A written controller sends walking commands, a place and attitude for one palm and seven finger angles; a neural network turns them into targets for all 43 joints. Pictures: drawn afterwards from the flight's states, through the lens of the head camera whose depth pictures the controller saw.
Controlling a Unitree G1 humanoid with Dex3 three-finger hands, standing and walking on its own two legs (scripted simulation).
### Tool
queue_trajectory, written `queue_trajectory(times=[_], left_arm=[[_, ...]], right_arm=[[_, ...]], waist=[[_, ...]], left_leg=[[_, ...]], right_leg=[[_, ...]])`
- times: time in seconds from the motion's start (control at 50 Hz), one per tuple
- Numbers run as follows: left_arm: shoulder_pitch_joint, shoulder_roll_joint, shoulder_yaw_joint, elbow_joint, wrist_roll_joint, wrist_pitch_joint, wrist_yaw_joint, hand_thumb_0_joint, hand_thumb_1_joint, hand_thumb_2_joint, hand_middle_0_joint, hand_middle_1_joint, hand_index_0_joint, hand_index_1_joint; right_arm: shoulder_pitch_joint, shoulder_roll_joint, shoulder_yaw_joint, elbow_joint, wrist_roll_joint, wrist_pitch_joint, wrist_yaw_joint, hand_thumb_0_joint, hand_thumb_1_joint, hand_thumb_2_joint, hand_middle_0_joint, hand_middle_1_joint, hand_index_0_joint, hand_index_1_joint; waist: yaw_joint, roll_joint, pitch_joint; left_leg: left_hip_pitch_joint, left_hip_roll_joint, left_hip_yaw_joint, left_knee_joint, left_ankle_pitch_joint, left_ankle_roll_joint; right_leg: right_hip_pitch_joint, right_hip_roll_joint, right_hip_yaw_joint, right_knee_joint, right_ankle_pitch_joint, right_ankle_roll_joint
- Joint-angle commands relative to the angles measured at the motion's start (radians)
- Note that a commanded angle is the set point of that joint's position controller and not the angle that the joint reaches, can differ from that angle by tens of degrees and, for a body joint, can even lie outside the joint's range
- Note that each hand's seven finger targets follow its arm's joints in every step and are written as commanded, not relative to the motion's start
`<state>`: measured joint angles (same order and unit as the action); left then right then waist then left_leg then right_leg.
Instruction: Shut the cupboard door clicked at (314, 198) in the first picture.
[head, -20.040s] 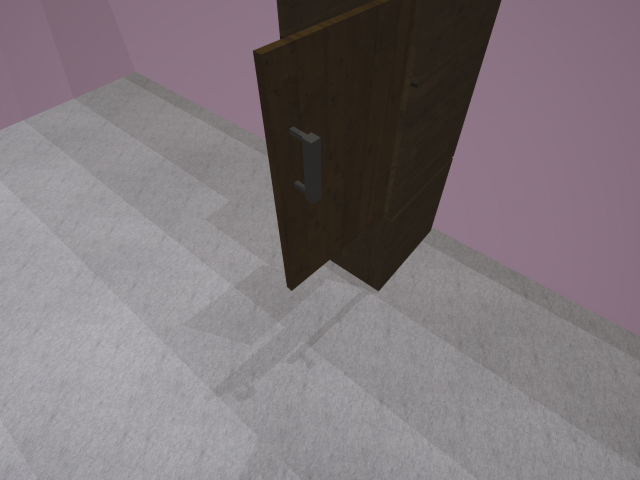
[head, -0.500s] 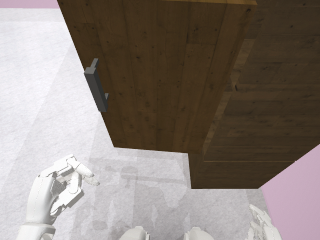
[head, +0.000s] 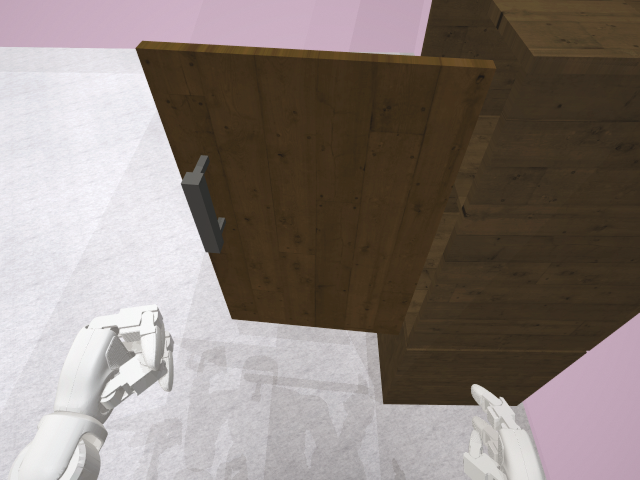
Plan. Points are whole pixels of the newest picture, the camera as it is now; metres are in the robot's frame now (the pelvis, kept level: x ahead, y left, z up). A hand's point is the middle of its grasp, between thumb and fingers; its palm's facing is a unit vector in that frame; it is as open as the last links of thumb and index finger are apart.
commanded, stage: raise the hand and make a fist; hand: left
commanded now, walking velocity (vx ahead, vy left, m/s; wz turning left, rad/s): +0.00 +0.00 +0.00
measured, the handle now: (208, 205) +0.44 +0.20 +0.09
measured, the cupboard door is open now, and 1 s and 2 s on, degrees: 85 85 85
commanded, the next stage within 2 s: bring the fist close to the handle in 0.42 s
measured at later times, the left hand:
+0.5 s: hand (174, 363) +0.22 +0.17 +0.09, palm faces -0.01 -1.00 -0.06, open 3.1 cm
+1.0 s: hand (190, 304) +0.28 +0.17 +0.09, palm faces +0.00 -1.00 -0.04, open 3.1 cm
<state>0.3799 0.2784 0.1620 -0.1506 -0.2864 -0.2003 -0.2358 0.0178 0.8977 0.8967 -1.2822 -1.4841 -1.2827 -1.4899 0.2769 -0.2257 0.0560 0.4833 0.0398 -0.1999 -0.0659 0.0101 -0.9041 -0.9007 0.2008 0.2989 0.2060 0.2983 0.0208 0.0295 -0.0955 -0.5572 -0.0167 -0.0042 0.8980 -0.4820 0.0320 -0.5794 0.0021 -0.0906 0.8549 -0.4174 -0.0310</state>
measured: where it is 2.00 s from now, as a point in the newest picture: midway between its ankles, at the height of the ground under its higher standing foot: outside the picture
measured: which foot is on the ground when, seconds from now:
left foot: down 0.00-1.00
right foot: down 0.00-1.00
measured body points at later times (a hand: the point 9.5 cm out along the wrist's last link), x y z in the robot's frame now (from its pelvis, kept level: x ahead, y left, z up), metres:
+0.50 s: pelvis +0.00 -0.01 +0.01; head +0.02 -0.03 +0.45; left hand +0.21 +0.23 +0.10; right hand +0.17 -0.25 -0.07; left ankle -0.02 +0.10 -0.70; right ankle +0.01 -0.10 -0.70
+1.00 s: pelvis +0.00 -0.01 +0.01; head +0.03 -0.02 +0.46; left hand +0.28 +0.23 +0.10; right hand +0.15 -0.26 -0.07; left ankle -0.02 +0.10 -0.70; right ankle +0.01 -0.10 -0.70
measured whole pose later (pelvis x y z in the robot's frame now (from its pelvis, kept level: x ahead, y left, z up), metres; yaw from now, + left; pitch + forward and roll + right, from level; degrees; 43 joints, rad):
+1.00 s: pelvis +0.00 -0.01 +0.01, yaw -1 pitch +8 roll +0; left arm 0.10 0.26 0.20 0.10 -0.27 -0.23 -0.22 0.02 0.90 0.90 -1.30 -1.50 -1.30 -1.50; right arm 0.27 -0.25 0.03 0.58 0.04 -0.22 -0.07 0.01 -0.91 -0.90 0.20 0.30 0.20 0.30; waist -0.01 0.02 -0.08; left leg -0.51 -0.02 0.01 0.81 -0.44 0.02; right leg -0.55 0.00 -0.07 0.80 -0.39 -0.04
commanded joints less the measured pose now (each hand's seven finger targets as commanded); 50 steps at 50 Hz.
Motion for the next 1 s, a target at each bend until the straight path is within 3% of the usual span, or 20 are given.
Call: queue_trajectory(times=[0.0, 0.06, 0.14, 0.18, 0.24, 0.32, 0.38, 0.44, 0.48, 0.54, 0.56, 0.62, 0.72, 0.74, 0.78, 0.82, 0.86, 0.9, 0.94, 0.98], left_arm=[[-0.135, 0.096, 0.096, -0.201, -0.033, -0.102, 0.019, 0.000, 0.900, 0.900, -1.300, -1.500, -1.300, -1.500], [-0.083, 0.039, 0.016, -0.089, -0.022, -0.050, -0.033, 0.000, 0.900, 0.900, -1.300, -1.500, -1.300, -1.500], [-0.074, 0.120, 0.080, -0.104, -0.025, -0.009, -0.062, 0.000, 0.900, 0.900, -1.300, -1.500, -1.300, -1.500], [-0.103, 0.151, 0.134, -0.180, -0.028, -0.037, -0.041, 0.000, 0.900, 0.900, -1.300, -1.500, -1.300, -1.500], [-0.144, 0.176, 0.180, -0.246, -0.037, -0.112, 0.014, 0.000, 0.900, 0.900, -1.300, -1.500, -1.300, -1.500], [-0.130, 0.086, 0.099, -0.174, -0.025, -0.164, 0.029, 0.000, 0.900, 0.900, -1.300, -1.500, -1.300, -1.500], [-0.095, 0.069, 0.043, -0.109, -0.009, -0.125, -0.010, 0.000, 0.900, 0.900, -1.300, -1.500, -1.300, -1.500], [-0.065, 0.093, 0.044, -0.086, -0.009, -0.078, -0.043, 0.000, 0.900, 0.900, -1.300, -1.500, -1.300, -1.500], [-0.099, 0.125, 0.087, -0.144, -0.017, -0.076, -0.039, 0.000, 0.900, 0.900, -1.300, -1.500, -1.300, -1.500], [-0.202, 0.175, 0.158, -0.184, -0.030, -0.111, 0.000, 0.000, 0.900, 0.900, -1.300, -1.500, -1.300, -1.500], [-0.254, 0.153, 0.142, -0.188, -0.028, -0.128, 0.010, 0.000, 0.900, 0.900, -1.300, -1.500, -1.300, -1.500], [-0.273, 0.131, 0.145, -0.089, -0.027, -0.163, 0.023, 0.000, 0.900, 0.900, -1.300, -1.500, -1.300, -1.500], [-0.336, 0.091, 0.043, 0.023, -0.012, -0.102, -0.047, 0.000, 0.900, 0.900, -1.300, -1.500, -1.300, -1.500], [-0.328, 0.110, 0.056, 0.055, -0.013, -0.080, -0.057, 0.000, 0.900, 0.900, -1.300, -1.500, -1.300, -1.500], [-0.419, 0.119, 0.052, 0.041, -0.008, -0.061, -0.059, 0.000, 0.900, 0.900, -1.300, -1.500, -1.300, -1.500], [-0.428, 0.144, 0.099, 0.014, -0.012, -0.064, -0.038, 0.000, 0.900, 0.900, -1.300, -1.500, -1.300, -1.500], [-0.416, 0.169, 0.150, 0.004, -0.018, -0.077, -0.008, 0.000, 0.900, 0.900, -1.300, -1.500, -1.300, -1.500], [-0.457, 0.147, 0.143, 0.005, -0.013, -0.101, 0.022, 0.000, 0.900, 0.900, -1.300, -1.500, -1.300, -1.500], [-0.436, 0.167, 0.169, 0.063, -0.006, -0.108, 0.041, 0.000, 0.900, 0.900, -1.300, -1.500, -1.300, -1.500], [-0.463, 0.130, 0.126, 0.111, 0.011, -0.105, 0.037, 0.000, 0.900, 0.900, -1.300, -1.500, -1.300, -1.500]], right_arm=[[-0.048, -0.132, -0.054, -0.121, 0.003, -0.068, -0.003, 0.000, -0.900, -0.900, 0.200, 0.300, 0.200, 0.300], [-0.045, -0.149, -0.065, -0.115, 0.011, -0.072, -0.001, 0.000, -0.900, -0.900, 0.200, 0.300, 0.200, 0.300], [-0.055, -0.159, -0.074, -0.127, 0.010, -0.079, -0.009, 0.000, -0.900, -0.900, 0.200, 0.300, 0.200, 0.300], [-0.061, -0.146, -0.073, -0.133, 0.004, -0.081, -0.008, 0.000, -0.900, -0.900, 0.200, 0.300, 0.200, 0.300], [-0.067, -0.130, -0.067, -0.119, -0.003, -0.087, -0.007, 0.000, -0.900, -0.900, 0.200, 0.300, 0.200, 0.300], [-0.066, -0.130, -0.066, -0.089, -0.002, -0.095, 0.004, 0.000, -0.900, -0.900, 0.200, 0.300, 0.200, 0.300], [-0.059, -0.146, -0.073, -0.091, 0.006, -0.094, 0.006, 0.000, -0.900, -0.900, 0.200, 0.300, 0.200, 0.300], [-0.060, -0.154, -0.078, -0.102, 0.012, -0.091, 0.000, 0.000, -0.900, -0.900, 0.200, 0.300, 0.200, 0.300], [-0.071, -0.150, -0.078, -0.112, 0.010, -0.090, -0.007, 0.000, -0.900, -0.900, 0.200, 0.300, 0.200, 0.300], [-0.080, -0.142, -0.068, -0.098, 0.000, -0.089, -0.015, 0.000, -0.900, -0.900, 0.200, 0.300, 0.200, 0.300], [-0.090, -0.136, -0.064, -0.093, 0.000, -0.091, -0.015, 0.000, -0.900, -0.900, 0.200, 0.300, 0.200, 0.300], [-0.082, -0.135, -0.065, -0.060, 0.004, -0.097, -0.012, 0.000, -0.900, -0.900, 0.200, 0.300, 0.200, 0.300], [-0.071, -0.154, -0.071, -0.052, 0.015, -0.098, -0.013, 0.000, -0.900, -0.900, 0.200, 0.300, 0.200, 0.300], [-0.066, -0.159, -0.072, -0.052, 0.016, -0.094, -0.017, 0.000, -0.900, -0.900, 0.200, 0.300, 0.200, 0.300], [-0.072, -0.160, -0.073, -0.057, 0.016, -0.091, -0.022, 0.000, -0.900, -0.900, 0.200, 0.300, 0.200, 0.300], [-0.075, -0.155, -0.074, -0.060, 0.011, -0.091, -0.022, 0.000, -0.900, -0.900, 0.200, 0.300, 0.200, 0.300], [-0.077, -0.147, -0.070, -0.065, 0.004, -0.086, -0.018, 0.000, -0.900, -0.900, 0.200, 0.300, 0.200, 0.300], [-0.080, -0.138, -0.069, -0.058, 0.002, -0.084, -0.011, 0.000, -0.900, -0.900, 0.200, 0.300, 0.200, 0.300], [-0.071, -0.143, -0.071, -0.046, -0.001, -0.075, -0.006, 0.000, -0.900, -0.900, 0.200, 0.300, 0.200, 0.300], [-0.069, -0.144, -0.073, -0.039, 0.003, -0.066, 0.001, 0.000, -0.900, -0.900, 0.200, 0.300, 0.200, 0.300]], waist=[[-0.016, 0.048, -0.136], [-0.036, -0.015, -0.078], [-0.010, -0.060, -0.135], [0.007, -0.028, -0.196], [0.014, -0.014, -0.189], [-0.016, 0.035, -0.112], [-0.029, 0.027, -0.094], [-0.030, -0.045, -0.102], [-0.014, -0.044, -0.144], [-0.014, -0.052, -0.137], [-0.019, -0.014, -0.130], [-0.029, -0.008, -0.105], [-0.045, 0.029, -0.121], [-0.045, -0.013, -0.120], [-0.045, -0.022, -0.145], [-0.025, -0.005, -0.196], [-0.007, -0.029, -0.229], [-0.008, -0.012, -0.224], [-0.005, -0.033, -0.195], [-0.022, -0.005, -0.164]], left_leg=[[0.076, 0.012, -0.050, -0.163, 0.366, -0.030], [0.043, 0.011, -0.045, -0.166, 0.309, -0.020], [0.032, 0.001, -0.034, -0.165, 0.311, -0.011], [0.055, -0.002, -0.028, -0.171, 0.348, -0.013], [0.058, 0.000, -0.028, -0.170, 0.350, -0.016], [0.051, 0.000, -0.021, -0.165, 0.295, -0.018], [0.037, 0.000, -0.017, -0.162, 0.258, -0.013], [0.026, -0.001, -0.019, -0.159, 0.250, -0.005], [0.037, -0.003, -0.016, -0.165, 0.262, -0.005], [0.035, 0.000, -0.023, -0.167, 0.268, -0.006], [0.039, -0.002, -0.022, -0.169, 0.255, -0.007], [0.037, -0.001, -0.022, -0.163, 0.230, -0.011], [0.051, -0.003, -0.019, -0.169, 0.230, -0.008], [0.042, 0.001, -0.022, -0.166, 0.240, -0.004], [0.051, -0.001, -0.023, -0.175, 0.249, -0.003], [0.083, 0.000, -0.021, -0.184, 0.293, -0.005], [0.083, 0.000, -0.020, -0.189, 0.341, -0.008], [0.091, 0.000, -0.015, -0.195, 0.353, -0.013], [0.069, 0.004, -0.013, -0.194, 0.365, -0.015], [0.072, 0.003, -0.005, -0.195, 0.351, -0.016]], right_leg=[[0.153, 0.009, 0.022, -0.106, 0.297, 0.001], [0.134, 0.001, 0.032, -0.140, 0.259, 0.009], [0.212, -0.018, 0.069, -0.165, 0.269, 0.013], [0.244, -0.021, 0.069, -0.150, 0.312, 0.015], [0.245, -0.014, 0.070, -0.140, 0.308, 0.011], [0.165, -0.011, 0.062, -0.146, 0.248, 0.010], [0.150, -0.018, 0.074, -0.171, 0.202, 0.013], [0.178, -0.025, 0.099, -0.198, 0.180, 0.022], [0.207, -0.032, 0.105, -0.199, 0.188, 0.025], [0.209, -0.021, 0.095, -0.185, 0.192, 0.024], [0.191, -0.023, 0.096, -0.186, 0.172, 0.022], [0.154, -0.017, 0.090, -0.183, 0.145, 0.019], [0.150, -0.024, 0.093, -0.194, 0.163, 0.020], [0.164, -0.024, 0.099, -0.199, 0.171, 0.022], [0.177, -0.029, 0.098, -0.199, 0.183, 0.025], [0.206, -0.026, 0.083, -0.183, 0.239, 0.022], [0.249, -0.024, 0.078, -0.166, 0.302, 0.020], [0.238, -0.020, 0.069, -0.155, 0.317, 0.020], [0.242, -0.019, 0.068, -0.151, 0.335, 0.017], [0.204, -0.019, 0.068, -0.157, 0.327, 0.017]])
